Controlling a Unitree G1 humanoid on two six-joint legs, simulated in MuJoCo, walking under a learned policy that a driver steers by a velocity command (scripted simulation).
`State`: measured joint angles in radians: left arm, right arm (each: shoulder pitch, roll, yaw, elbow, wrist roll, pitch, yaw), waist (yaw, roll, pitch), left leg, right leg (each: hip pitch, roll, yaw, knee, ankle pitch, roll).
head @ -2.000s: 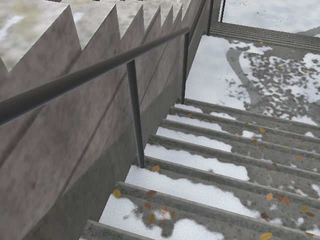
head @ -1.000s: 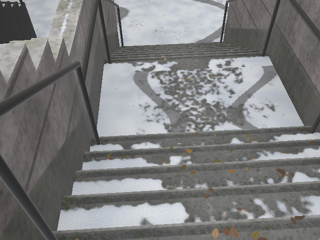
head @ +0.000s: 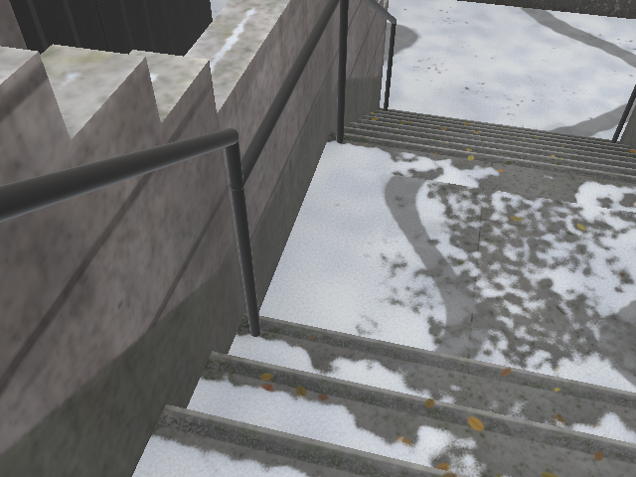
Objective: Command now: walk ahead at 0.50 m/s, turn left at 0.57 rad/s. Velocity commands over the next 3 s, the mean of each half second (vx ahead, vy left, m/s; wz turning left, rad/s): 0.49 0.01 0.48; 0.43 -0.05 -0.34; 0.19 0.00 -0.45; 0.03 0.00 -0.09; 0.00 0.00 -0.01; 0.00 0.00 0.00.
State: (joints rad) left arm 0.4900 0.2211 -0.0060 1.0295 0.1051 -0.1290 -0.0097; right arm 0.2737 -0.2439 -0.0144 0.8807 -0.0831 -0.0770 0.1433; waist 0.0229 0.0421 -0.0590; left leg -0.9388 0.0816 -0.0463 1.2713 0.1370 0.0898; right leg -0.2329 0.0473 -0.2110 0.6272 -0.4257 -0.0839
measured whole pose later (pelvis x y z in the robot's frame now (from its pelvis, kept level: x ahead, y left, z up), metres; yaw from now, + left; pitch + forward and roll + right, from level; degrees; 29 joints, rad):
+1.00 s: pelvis +0.59 -0.02 -0.34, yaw +2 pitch -1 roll +0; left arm 0.44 0.25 0.05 1.06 0.08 -0.12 -0.09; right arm 0.30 -0.26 -0.02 0.91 -0.06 -0.07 0.07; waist 0.05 0.02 0.03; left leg -0.67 0.08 -0.07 2.00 -0.60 -0.01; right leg -0.32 0.05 -0.03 0.69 -0.35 -0.07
